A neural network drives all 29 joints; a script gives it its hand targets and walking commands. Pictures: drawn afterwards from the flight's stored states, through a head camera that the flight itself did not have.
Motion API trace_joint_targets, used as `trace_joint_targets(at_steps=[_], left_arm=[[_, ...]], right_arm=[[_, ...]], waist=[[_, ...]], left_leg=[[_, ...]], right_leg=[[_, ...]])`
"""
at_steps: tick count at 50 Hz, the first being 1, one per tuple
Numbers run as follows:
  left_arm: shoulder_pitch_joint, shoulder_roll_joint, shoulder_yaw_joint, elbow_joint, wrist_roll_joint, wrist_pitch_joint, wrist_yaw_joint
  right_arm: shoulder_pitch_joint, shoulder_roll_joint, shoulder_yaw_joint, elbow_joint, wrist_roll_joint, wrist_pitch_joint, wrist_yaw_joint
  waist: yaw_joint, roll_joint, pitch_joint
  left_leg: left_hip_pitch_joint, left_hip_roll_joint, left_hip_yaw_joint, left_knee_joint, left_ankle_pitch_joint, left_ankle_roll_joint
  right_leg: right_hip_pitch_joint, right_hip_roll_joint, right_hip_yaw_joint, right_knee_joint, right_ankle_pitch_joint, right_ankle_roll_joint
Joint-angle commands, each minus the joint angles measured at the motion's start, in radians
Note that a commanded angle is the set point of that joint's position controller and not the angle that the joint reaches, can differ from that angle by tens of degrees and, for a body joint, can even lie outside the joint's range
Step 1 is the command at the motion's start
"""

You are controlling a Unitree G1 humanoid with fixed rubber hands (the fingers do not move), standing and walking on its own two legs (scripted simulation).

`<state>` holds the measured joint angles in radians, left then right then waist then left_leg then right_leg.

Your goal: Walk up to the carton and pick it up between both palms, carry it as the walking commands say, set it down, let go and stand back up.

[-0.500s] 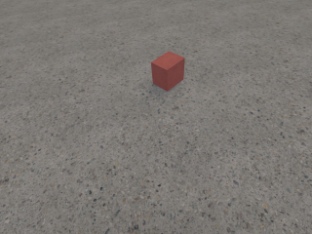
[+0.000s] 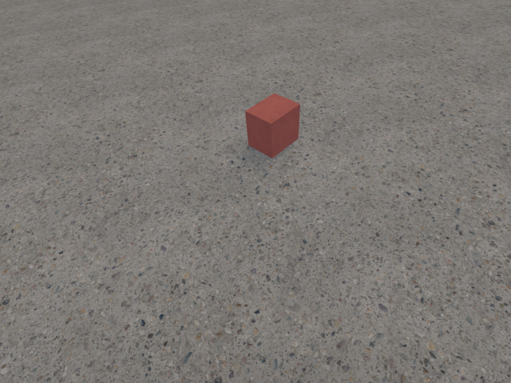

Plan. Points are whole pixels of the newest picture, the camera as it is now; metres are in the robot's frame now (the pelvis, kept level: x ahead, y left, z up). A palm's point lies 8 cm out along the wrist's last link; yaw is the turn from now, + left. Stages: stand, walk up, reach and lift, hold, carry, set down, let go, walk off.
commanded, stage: walk up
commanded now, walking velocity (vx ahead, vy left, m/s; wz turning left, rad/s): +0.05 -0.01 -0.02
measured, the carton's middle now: (273, 125) +1.65 -0.12 -0.65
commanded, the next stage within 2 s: none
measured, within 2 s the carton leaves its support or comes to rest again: neither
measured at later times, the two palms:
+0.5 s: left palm out of the picture +0.03 +0.24 -0.14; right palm out of the picture +0.00 -0.24 -0.14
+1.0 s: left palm out of the picture +0.02 +0.24 -0.13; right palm out of the picture -0.04 -0.24 -0.14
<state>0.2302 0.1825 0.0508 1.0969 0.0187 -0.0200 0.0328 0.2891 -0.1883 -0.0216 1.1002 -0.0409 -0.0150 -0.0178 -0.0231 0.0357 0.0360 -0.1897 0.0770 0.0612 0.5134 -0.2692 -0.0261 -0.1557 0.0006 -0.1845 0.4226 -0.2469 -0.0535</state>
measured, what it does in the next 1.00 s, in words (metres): stands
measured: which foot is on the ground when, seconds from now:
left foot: down 0.00-1.00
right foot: down 0.00-1.00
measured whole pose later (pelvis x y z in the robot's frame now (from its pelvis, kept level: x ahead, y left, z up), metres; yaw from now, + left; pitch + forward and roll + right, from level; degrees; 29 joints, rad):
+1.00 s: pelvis -0.03 +0.00 +0.00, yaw -1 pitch -2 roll +0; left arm 0.21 0.20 0.05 1.05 0.01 -0.01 0.02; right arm 0.28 -0.19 -0.01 1.08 -0.04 -0.02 -0.03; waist -0.02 0.00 0.05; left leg -0.18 0.07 0.10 0.43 -0.21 -0.04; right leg -0.20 -0.01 -0.15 0.44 -0.20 -0.06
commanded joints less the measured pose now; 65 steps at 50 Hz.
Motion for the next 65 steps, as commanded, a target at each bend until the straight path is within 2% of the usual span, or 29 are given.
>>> trace_joint_targets(at_steps=[1,3,5,7,12,15,16,19,21,30,42,65], left_arm=[[0.002,0.129,0.019,-0.017,-0.002,-0.008,0.001],[0.008,0.101,0.015,-0.023,-0.007,-0.018,-0.001],[0.026,0.083,0.011,-0.025,-0.016,-0.017,0.001],[0.039,0.082,0.009,-0.025,-0.016,-0.011,0.003],[0.048,0.086,0.01,-0.021,-0.01,-0.002,0.001],[0.042,0.097,0.011,-0.021,-0.007,-0.003,-0.002],[0.034,0.101,0.011,-0.023,-0.006,-0.004,-0.003],[0.031,0.102,0.01,-0.025,-0.009,-0.011,-0.002],[0.044,0.099,0.011,-0.024,-0.01,-0.012,0.0],[0.029,0.111,0.015,-0.046,-0.007,-0.003,-0.001],[0.01,0.116,0.017,-0.069,-0.011,0.002,-0.006],[-0.006,0.137,0.02,-0.104,-0.01,0.003,-0.014]], right_arm=[[0.082,-0.048,-0.003,-0.003,0.001,-0.017,-0.008],[0.08,-0.075,-0.012,0.005,0.001,-0.027,-0.015],[0.065,-0.087,-0.015,0.002,0.002,-0.026,-0.016],[0.048,-0.093,-0.017,0.0,0.006,-0.021,-0.018],[0.032,-0.082,-0.017,-0.003,0.005,-0.012,-0.018],[0.025,-0.076,-0.012,-0.007,0.001,-0.01,-0.014],[0.019,-0.074,-0.011,-0.01,0.0,-0.011,-0.013],[0.016,-0.076,-0.01,-0.012,0.0,-0.016,-0.015],[0.023,-0.079,-0.011,-0.011,0.002,-0.018,-0.016],[0.02,-0.081,-0.008,-0.016,-0.002,-0.009,-0.015],[0.03,-0.089,-0.005,-0.03,-0.003,-0.01,-0.012],[0.029,-0.106,-0.003,-0.067,-0.001,-0.008,-0.005]], waist=[[-0.02,-0.105,0.029],[-0.009,-0.032,-0.008],[0.011,0.008,-0.017],[0.023,0.019,-0.014],[0.02,-0.006,0.015],[0.015,-0.033,0.037],[0.013,-0.036,0.051],[0.011,-0.021,0.043],[0.014,-0.017,0.011],[0.006,-0.052,0.018],[0.003,-0.034,0.027],[-0.003,-0.042,0.026]], left_leg=[[-0.033,0.023,-0.013,-0.077,0.095,-0.004],[0.035,0.069,-0.038,-0.139,0.215,0.003],[0.038,0.095,-0.074,-0.167,0.332,0.021],[0.043,0.103,-0.074,-0.16,0.386,0.024],[-0.002,0.087,-0.047,-0.168,0.21,0.02],[-0.023,0.071,-0.036,-0.164,0.085,0.02],[-0.03,0.066,-0.033,-0.158,0.093,0.016],[-0.021,0.069,-0.032,-0.15,0.18,0.002],[-0.008,0.077,-0.037,-0.147,0.215,0.005],[-0.017,0.063,-0.023,-0.137,0.133,0.003],[-0.027,0.073,-0.04,-0.158,0.095,0.005],[-0.036,0.067,-0.038,-0.135,0.04,-0.001]], right_leg=[[0.009,-0.218,0.217,-0.156,0.174,-0.021],[0.025,-0.157,0.145,-0.068,0.298,0.018],[0.043,-0.118,0.108,-0.024,0.278,0.039],[0.042,-0.112,0.106,-0.014,0.263,0.039],[0.034,-0.13,0.133,-0.047,0.18,0.022],[0.006,-0.144,0.17,-0.099,0.033,0.008],[-0.004,-0.151,0.181,-0.113,0.027,0.007],[0.014,-0.157,0.175,-0.084,0.213,0.013],[0.037,-0.151,0.159,-0.059,0.27,0.018],[-0.004,-0.168,0.193,-0.101,0.145,0.007],[-0.042,-0.155,0.191,-0.113,0.009,0.011],[-0.099,-0.154,0.23,-0.135,-0.082,0.005]])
